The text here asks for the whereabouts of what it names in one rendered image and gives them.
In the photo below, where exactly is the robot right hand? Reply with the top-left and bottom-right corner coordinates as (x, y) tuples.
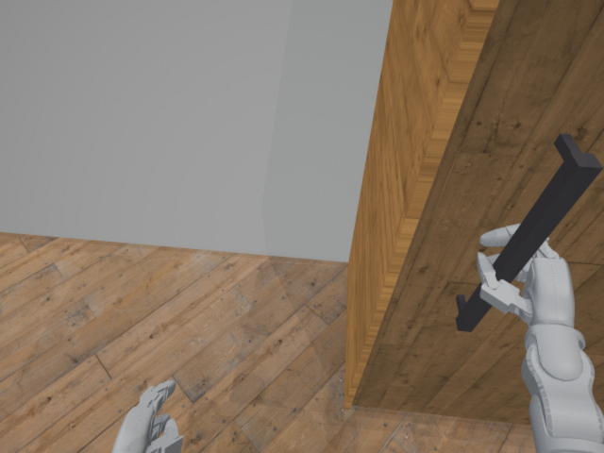
(477, 224), (575, 328)

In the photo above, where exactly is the robot left hand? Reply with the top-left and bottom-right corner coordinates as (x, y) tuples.
(112, 380), (183, 453)

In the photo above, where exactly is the handle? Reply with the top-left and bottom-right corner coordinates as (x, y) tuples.
(456, 134), (603, 332)

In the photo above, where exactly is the wardrobe door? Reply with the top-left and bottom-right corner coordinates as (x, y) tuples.
(353, 0), (604, 426)

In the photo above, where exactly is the robot right forearm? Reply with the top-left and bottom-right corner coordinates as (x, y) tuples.
(521, 323), (604, 453)

